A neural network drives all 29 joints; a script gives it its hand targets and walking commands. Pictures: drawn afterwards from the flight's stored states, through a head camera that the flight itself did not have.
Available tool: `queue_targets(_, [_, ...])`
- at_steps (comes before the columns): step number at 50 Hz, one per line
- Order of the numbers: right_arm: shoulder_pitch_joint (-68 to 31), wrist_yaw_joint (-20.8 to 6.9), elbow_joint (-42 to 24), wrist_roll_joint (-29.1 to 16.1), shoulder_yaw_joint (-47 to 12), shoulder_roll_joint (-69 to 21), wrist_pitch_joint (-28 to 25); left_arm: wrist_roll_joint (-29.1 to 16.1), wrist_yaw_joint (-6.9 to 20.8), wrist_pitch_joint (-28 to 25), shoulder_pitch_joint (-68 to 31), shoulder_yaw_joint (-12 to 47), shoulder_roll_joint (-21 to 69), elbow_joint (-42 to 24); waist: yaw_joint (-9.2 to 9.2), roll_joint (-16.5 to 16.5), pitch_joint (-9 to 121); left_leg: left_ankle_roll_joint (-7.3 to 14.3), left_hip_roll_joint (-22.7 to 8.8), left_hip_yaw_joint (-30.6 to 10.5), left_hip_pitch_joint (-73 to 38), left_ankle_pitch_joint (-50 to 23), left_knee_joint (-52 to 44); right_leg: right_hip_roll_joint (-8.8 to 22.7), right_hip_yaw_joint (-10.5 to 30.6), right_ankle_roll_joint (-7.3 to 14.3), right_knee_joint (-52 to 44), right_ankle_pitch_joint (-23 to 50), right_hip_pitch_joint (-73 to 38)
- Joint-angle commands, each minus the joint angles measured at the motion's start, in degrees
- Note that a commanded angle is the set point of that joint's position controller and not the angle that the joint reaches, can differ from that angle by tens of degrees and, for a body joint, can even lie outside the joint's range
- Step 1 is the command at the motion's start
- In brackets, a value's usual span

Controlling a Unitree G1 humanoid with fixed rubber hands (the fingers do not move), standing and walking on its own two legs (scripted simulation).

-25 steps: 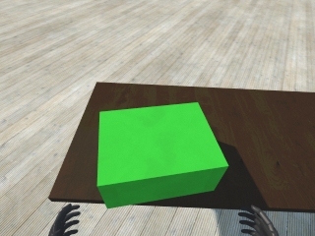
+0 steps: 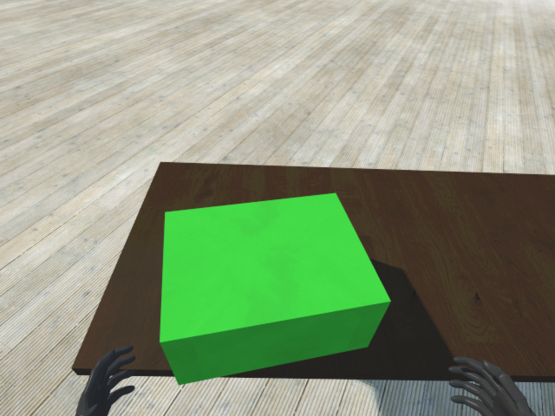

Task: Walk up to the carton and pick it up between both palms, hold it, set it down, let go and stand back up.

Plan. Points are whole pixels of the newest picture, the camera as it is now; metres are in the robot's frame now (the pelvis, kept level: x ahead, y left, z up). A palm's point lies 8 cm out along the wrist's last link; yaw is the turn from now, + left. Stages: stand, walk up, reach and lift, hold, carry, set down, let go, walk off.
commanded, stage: reach and lift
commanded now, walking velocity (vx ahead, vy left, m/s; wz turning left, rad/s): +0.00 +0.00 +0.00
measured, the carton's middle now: (265, 278) +0.36 +0.04 -0.02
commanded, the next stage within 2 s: none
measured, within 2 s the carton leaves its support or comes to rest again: neither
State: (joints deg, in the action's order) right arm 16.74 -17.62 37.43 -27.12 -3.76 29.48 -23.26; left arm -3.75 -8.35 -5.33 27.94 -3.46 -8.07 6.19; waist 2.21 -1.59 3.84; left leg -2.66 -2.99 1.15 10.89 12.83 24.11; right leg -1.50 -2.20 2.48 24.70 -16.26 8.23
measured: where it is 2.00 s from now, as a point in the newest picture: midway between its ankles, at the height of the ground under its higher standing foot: outside the picture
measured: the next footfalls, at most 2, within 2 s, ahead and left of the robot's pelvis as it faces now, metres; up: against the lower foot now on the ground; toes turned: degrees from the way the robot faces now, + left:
none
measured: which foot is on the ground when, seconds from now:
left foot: down 0.00-1.00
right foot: down 0.00-1.00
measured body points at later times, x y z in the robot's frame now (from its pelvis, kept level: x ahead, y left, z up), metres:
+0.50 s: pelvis -0.02 +0.00 +0.00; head -0.04 +0.00 +0.45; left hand +0.17 +0.24 +0.02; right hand +0.19 -0.28 +0.02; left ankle +0.00 +0.15 -0.74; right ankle -0.03 -0.09 -0.74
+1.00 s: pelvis -0.01 +0.01 +0.00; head +0.00 +0.01 +0.45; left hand +0.22 +0.26 +0.06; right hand +0.27 -0.27 +0.04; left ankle +0.00 +0.15 -0.74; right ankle -0.03 -0.09 -0.74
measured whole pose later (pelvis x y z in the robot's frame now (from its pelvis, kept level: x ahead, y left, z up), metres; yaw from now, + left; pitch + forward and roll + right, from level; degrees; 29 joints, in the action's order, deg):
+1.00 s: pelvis -0.01 +0.01 +0.00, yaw -1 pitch +3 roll +0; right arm 2.0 -15.3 24.0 -31.4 -0.7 33.4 -6.4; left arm -7.8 -7.8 11.0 13.7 -7.9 -9.7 -6.4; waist 3.3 -0.1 2.8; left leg -2.2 -2.8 1.5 13.7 9.8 20.2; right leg -2.1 -0.1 2.1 20.5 -12.4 11.4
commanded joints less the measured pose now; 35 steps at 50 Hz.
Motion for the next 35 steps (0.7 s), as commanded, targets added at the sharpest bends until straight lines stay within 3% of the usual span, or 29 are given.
queue_targets(1, [-2.3, -0.1, -8.2, -2.2, 4.1, 14.6, -3.2, -0.2, -0.5, -4.0, -0.4, -2.2, -5.4, -11.4, -0.22, -3.1, -0.5, 1.5, 5.3, 1.2, -3.9, -14.5, -0.5, -0.1, 4.1, -0.4, -5.7, 17.7, 5.5])
queue_targets(6, [-1.9, -0.2, -12.1, -3.0, 4.6, 14.5, -3.6, -1.7, -0.8, -5.4, -0.2, -1.2, -4.8, -12.6, -0.45, -3.6, -2.5, 1.5, 5.3, 1.2, -3.0, -11.6, -1.1, -0.1, 4.3, 0.0, -6.3, 13.7, 7.4])
queue_targets(8, [-0.9, -0.3, -12.3, -3.4, 5.4, 14.8, -3.4, -1.6, -1.1, -5.6, 0.1, -0.7, -4.4, -14.5, -0.52, -1.8, -2.5, 1.0, 5.1, 1.3, -3.7, -12.2, -1.3, -0.6, 3.9, 0.7, -6.1, 13.2, 7.7])
queue_targets(10, [-1.6, -0.3, -14.2, -3.1, 6.1, 15.3, -3.3, -2.0, -1.5, -5.5, -0.6, -0.7, -4.6, -15.2, -0.53, -2.8, -1.9, 1.1, 5.0, 1.3, -3.1, -11.2, -1.9, -0.6, 4.0, 0.7, -6.6, 11.7, 7.7])
queue_targets(14, [-4.3, -0.1, -16.7, -3.6, 6.0, 14.9, -0.6, -2.0, -1.7, -3.4, -2.6, -2.2, -5.5, -14.5, 0.55, -3.6, -2.7, 1.3, 5.1, 2.1, -0.6, -7.5, -2.9, -0.1, 4.7, 0.7, -7.1, 8.4, 7.5])
queue_targets(17, [-5.7, -0.2, -17.7, -3.4, 7.1, 15.1, 2.0, -2.7, -2.0, -1.5, -5.7, -1.6, -5.2, -15.6, -0.04, -2.6, -3.9, 1.1, 5.0, 1.9, 0.2, -4.3, -4.2, 0.6, 5.4, 1.2, -8.0, 4.8, 8.0])
queue_targets(19, [-9.0, 0.3, -20.9, -2.4, 7.9, 14.8, 4.0, -3.9, -2.0, -0.3, -9.2, -2.4, -6.9, -14.6, 0.24, -4.4, -2.7, 1.8, 5.1, 2.4, 1.8, -1.0, -3.2, 1.5, 6.8, 0.8, -8.3, 0.1, 8.9])
queue_targets(21, [-9.6, 0.7, -23.8, -2.0, 9.0, 15.4, 5.5, -4.7, -2.1, 0.9, -9.4, -1.6, -6.3, -17.0, 0.42, -4.2, -1.2, 1.6, 4.6, 2.0, 0.1, -1.7, -4.3, 1.1, 5.8, 1.0, -8.2, 1.5, 9.0])
queue_targets(23, [-8.8, 1.0, -22.4, -2.3, 7.2, 14.1, 7.9, -4.3, -1.4, 2.7, -8.9, -2.9, -6.1, -13.5, 1.23, -5.5, -4.0, 2.0, 4.7, 2.1, -0.6, -2.7, -4.5, 1.4, 6.5, 1.0, -9.3, 2.2, 8.9])
queue_targets(24, [-11.6, 1.0, -23.4, -2.5, 7.9, 15.1, 8.6, -4.4, -1.2, 3.3, -11.9, -3.7, -7.1, -14.8, 1.86, -4.3, -2.1, 1.5, 4.7, 1.9, -0.4, -3.0, -5.0, 1.3, 6.2, 1.1, -9.3, 2.2, 9.2])
queue_targets(27, [-13.8, 0.9, -21.4, -2.8, 9.7, 16.4, 9.8, -4.2, -1.5, 5.0, -14.5, -3.3, -6.7, -17.7, 0.64, -1.9, 0.5, 0.8, 4.2, 1.4, -1.9, -4.6, -5.0, 0.5, 5.2, 1.3, -8.4, 4.6, 9.2])
queue_targets(30, [-14.1, 1.5, -22.5, -2.4, 10.1, 17.1, 10.7, -3.8, -0.8, 7.1, -13.2, -4.0, -6.8, -18.6, -0.10, -4.0, 2.4, 1.3, 4.4, 1.3, -4.6, -9.4, -4.4, 0.2, 5.2, 0.8, -9.1, 10.4, 7.6])
queue_targets(32, [-14.9, 1.4, -20.0, -2.9, 9.5, 16.9, 11.3, -2.5, -0.6, 8.1, -13.6, -4.8, -5.9, -18.1, 0.58, -1.7, 1.4, 0.7, 4.5, 1.3, -5.7, -11.5, -4.8, -0.2, 4.7, 1.1, -9.2, 11.4, 6.9])
queue_targets(33, [-19.6, 1.5, -21.9, -2.4, 10.6, 17.9, 11.5, -3.5, -0.6, 8.5, -17.5, -4.5, -6.6, -18.2, 0.17, -2.8, 2.8, 1.0, 4.6, 1.2, -4.1, -9.1, -4.8, -0.3, 4.7, 0.9, -9.2, 9.1, 7.6])
queue_targets(35, [-18.1, 1.5, -21.7, -2.9, 9.8, 17.7, 11.7, -3.0, -0.7, 8.8, -16.0, -5.0, -6.6, -19.0, 0.54, -3.0, 3.7, 1.1, 4.5, 1.3, -4.5, -11.9, -3.9, -0.5, 4.6, 0.8, -8.6, 12.5, 6.4])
